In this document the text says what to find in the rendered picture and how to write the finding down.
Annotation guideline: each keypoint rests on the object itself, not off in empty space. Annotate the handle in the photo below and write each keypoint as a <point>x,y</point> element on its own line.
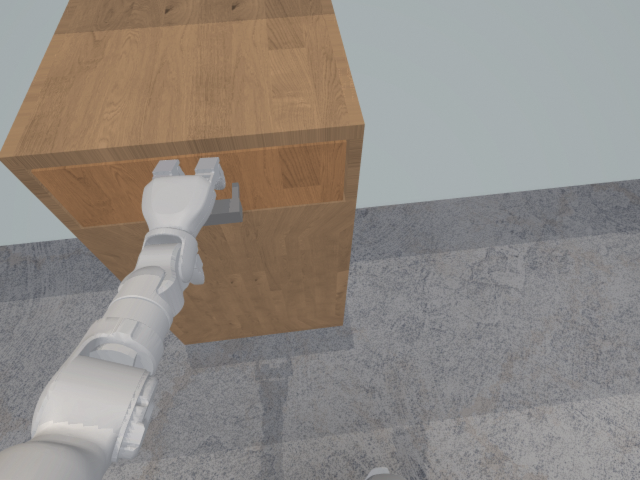
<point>227,210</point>

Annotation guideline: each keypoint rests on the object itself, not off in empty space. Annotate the left robot hand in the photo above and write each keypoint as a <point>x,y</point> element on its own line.
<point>175,200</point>

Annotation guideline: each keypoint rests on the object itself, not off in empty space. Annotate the robot left forearm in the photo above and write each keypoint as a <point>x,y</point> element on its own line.
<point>133,329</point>

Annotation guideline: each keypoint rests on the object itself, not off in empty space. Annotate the robot left upper arm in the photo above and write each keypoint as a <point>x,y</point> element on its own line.
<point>98,412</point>

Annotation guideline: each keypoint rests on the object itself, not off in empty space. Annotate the cabinet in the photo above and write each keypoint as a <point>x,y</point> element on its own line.
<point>135,79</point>

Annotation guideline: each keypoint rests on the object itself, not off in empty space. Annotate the drawer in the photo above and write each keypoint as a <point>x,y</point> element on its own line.
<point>111,192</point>

